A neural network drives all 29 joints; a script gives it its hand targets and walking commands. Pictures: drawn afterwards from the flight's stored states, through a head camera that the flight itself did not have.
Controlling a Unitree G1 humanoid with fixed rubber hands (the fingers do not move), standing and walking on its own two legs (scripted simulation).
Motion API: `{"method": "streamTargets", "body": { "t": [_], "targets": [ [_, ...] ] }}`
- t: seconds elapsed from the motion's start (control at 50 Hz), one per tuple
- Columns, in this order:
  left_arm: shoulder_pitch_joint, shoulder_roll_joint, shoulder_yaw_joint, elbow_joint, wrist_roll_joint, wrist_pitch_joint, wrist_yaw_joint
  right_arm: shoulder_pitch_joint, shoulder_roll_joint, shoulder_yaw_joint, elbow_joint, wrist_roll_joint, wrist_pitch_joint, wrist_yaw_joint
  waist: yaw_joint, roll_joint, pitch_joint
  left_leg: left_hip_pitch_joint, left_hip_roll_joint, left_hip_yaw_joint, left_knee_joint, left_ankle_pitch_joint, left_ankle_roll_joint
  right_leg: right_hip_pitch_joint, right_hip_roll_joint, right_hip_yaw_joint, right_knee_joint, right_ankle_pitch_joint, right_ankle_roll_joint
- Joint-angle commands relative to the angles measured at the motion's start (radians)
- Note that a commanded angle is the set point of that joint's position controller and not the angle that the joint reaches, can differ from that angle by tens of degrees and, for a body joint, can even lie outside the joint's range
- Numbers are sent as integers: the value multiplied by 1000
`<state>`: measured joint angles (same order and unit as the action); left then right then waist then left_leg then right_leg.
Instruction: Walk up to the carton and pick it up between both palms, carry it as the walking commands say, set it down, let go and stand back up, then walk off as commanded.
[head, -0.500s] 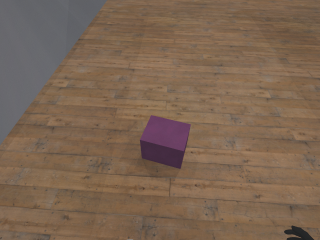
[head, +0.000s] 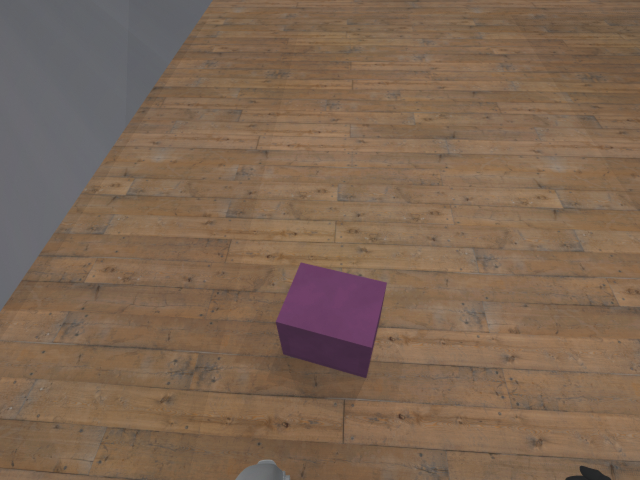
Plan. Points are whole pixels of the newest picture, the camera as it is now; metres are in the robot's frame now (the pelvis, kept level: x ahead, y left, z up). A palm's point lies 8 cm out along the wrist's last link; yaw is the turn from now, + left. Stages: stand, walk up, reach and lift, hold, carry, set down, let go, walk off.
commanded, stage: walk up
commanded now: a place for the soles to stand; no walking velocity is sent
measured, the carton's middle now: (333, 319) +0.68 +0.01 -0.65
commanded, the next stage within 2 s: none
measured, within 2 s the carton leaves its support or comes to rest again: neither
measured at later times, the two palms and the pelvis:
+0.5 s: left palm (105, 429) +0.20 +0.32 -0.09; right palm (594, 465) +0.17 -0.33 -0.11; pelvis +0.09 +0.00 -0.01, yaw -1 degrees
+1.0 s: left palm (74, 437) +0.19 +0.35 -0.08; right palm (584, 408) +0.23 -0.32 -0.07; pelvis +0.11 +0.01 +0.01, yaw -1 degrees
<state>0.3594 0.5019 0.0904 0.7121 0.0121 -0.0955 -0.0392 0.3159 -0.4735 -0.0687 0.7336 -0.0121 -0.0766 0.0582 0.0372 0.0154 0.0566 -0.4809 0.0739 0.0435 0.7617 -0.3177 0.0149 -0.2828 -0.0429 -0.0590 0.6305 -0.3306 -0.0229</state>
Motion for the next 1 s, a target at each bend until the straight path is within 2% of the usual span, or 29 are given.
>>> {"method": "streamTargets", "body": {
  "t": [0.0, 0.02, 0.04, 0.06, 0.08, 0.1, 0.12, 0.14, 0.16, 0.2, 0.22, 0.24, 0.26, 0.28, 0.3, 0.32, 0.34, 0.38, 0.42, 0.44, 0.48, 0.52, 0.62, 0.88, 0.9, 0.92, 0.94, 0.96, 0.98],
  "targets": [
    [-38, 194, 38, -61, -2, 5, 6, 50, -141, -50, -26, 0, -18, -6, -51, -165, -28, 235, -64, 70, -145, 105, 11, -148, -168, 152, -137, 84, -173],
    [-30, 156, 20, -63, 0, 8, 11, 85, -160, -57, -7, -4, -22, -14, -75, -107, -46, 343, -78, 53, -184, 86, 27, -203, -143, 132, -55, 63, -141],
    [-20, 111, 0, -71, 0, 7, 17, 140, -201, -70, 7, -10, -28, -25, -108, 25, -84, 450, 11, -107, -263, -21, 69, -273, -97, 85, 134, 67, -94],
    [-8, 64, -14, -87, -7, 10, 21, 167, -302, -89, -12, -11, -34, -33, -119, 239, -94, 502, 303, -583, -443, -158, 189, -460, 38, -4, 405, -134, -9],
    [0, 147, 6, -56, -4, 25, 38, 134, -314, -100, -29, 13, -30, -33, -112, 122, -93, 424, 378, -638, -462, -103, 302, -429, 18, 103, 507, -243, 1],
    [-5, 174, 12, -38, -9, 27, 41, 95, -287, -89, -33, 17, -23, -38, -90, 59, -61, 366, 346, -557, -421, -16, 315, -414, -4, 128, 520, -227, 3],
    [17, 171, 12, -23, -10, 26, 40, 62, -261, -79, -34, 11, -16, -40, -62, 64, -32, 312, 303, -449, -396, 36, 288, -386, -26, 124, 465, -206, 3],
    [33, 159, 11, -11, -5, 25, 37, 30, -247, -74, -41, 4, -10, -40, -52, 104, -18, 266, 253, -357, -384, 41, 253, -344, -41, 102, 371, -187, 1],
    [49, 143, 9, 7, 1, 24, 29, 14, -242, -73, -39, -3, -5, -39, -52, 161, -23, 224, 220, -283, -362, 132, 231, -279, -31, 69, 299, -166, 2],
    [57, 107, 4, 36, 0, 27, 28, -28, -219, -58, -38, -8, 2, -38, -33, 189, -37, 117, 193, -195, -319, 281, 207, -127, 6, 16, 196, -98, -2],
    [64, 94, 4, 54, -2, 27, 32, -59, -211, -51, -40, -5, 7, -37, -18, 184, -49, 82, 177, -162, -275, 298, 192, -56, 25, -8, 120, -34, -5],
    [71, 90, 7, 71, 2, 24, 37, -77, -198, -41, -39, 0, 12, -37, -2, 169, -64, 43, 154, -135, -213, 262, 166, 27, 41, -14, 29, 60, -11],
    [61, 105, 14, 80, 11, 21, 42, -81, -166, -25, -39, 5, 17, -39, 3, 132, -69, 6, 126, -115, -157, 194, 127, 79, 42, 13, -25, 91, -24],
    [44, 134, 17, 78, 17, 16, 47, -63, -119, -7, -34, 10, 21, -41, 1, 21, -69, -31, 94, -80, -74, 109, 83, 96, -48, 149, -123, 75, -52],
    [-37, 212, 22, 47, 17, 6, 49, -61, -81, 6, -31, 20, 29, -44, -35, -166, -60, -40, -20, -15, 53, -116, 17, -13, -266, 487, -256, -12, -146],
    [-74, 225, 24, 52, 7, 6, 46, -79, -144, -14, 0, 25, 39, -55, -27, -120, -51, 34, -18, -50, 97, -247, 17, -78, -309, 498, -252, 9, -218],
    [-108, 210, 13, 60, 4, 6, 49, -61, -152, -18, 29, 22, 38, -57, -42, -106, -55, 68, -10, -57, 51, -222, 25, -77, -282, 441, -196, 86, -218],
    [-173, 168, -10, 79, -4, 19, 48, -31, -141, -15, 77, 15, 24, -59, -69, -110, -65, 199, -16, -46, -139, 2, 35, -112, -177, 262, -116, 193, -125],
    [-169, 123, -26, 99, -13, 27, 42, -89, -190, -15, 86, 7, 9, -55, -33, -47, -80, 202, 54, -163, -189, 159, 57, -84, -81, 153, -57, 194, -52],
    [-170, 125, -24, 119, -16, 30, 42, -112, -180, -7, 99, 14, 8, -53, -23, -54, -92, 188, 57, -157, -179, 181, 65, -39, -71, 137, -64, 165, -47],
    [-197, 135, -25, 144, -15, 31, 42, -134, -151, 6, 125, 22, 16, -54, -31, -88, -95, 192, 28, -112, -166, 196, 50, -4, -102, 158, -99, 210, -62],
    [-229, 135, -29, 164, -16, 33, 44, -137, -145, 10, 159, 19, 21, -56, -39, -71, -102, 215, 19, -98, -179, 232, 41, 11, -120, 163, -107, 263, -71],
    [-298, 110, -42, 215, -17, 45, 44, -190, -138, 18, 218, 17, 25, -57, -35, -46, -101, 242, 45, -126, -256, 264, 41, 47, -99, 123, -147, 224, -43],
    [-379, 87, -60, 348, -10, 55, 39, -309, -121, 38, 339, 10, 39, -53, -32, 0, -87, 321, 62, -134, -433, 243, 9, 145, -95, 100, -323, 199, -4],
    [-193, 208, -6, 319, -8, 33, 49, -308, -223, -35, 237, -38, 56, -14, -24, 85, -117, 289, -2, -35, -291, -141, 27, 184, -127, 198, -318, -86, -49],
    [-124, 253, 21, 334, 2, 26, 58, -335, -189, -31, 206, -43, 72, 4, -2, -6, -82, 77, -29, -29, -167, -244, 37, 274, -204, 339, -366, -277, -96],
    [-67, 290, 47, 320, 7, 19, 70, -351, -153, -32, 162, -49, 87, 19, 24, -141, -30, -131, -33, -58, 3, -219, 34, 358, -312, 508, -435, -373, -173],
    [-51, 279, 56, 297, 10, 8, 78, -371, -140, -33, 130, -55, 99, 30, 22, -113, 13, -220, 20, -145, 121, -154, 22, 336, -375, 588, -462, -364, -220],
    [-83, 261, 54, 274, 10, -2, 82, -346, -142, -41, 121, -45, 103, 39, -8, -88, 23, -226, 39, -174, 162, -96, 9, 304, -367, 564, -461, -328, -218]
  ]
}}
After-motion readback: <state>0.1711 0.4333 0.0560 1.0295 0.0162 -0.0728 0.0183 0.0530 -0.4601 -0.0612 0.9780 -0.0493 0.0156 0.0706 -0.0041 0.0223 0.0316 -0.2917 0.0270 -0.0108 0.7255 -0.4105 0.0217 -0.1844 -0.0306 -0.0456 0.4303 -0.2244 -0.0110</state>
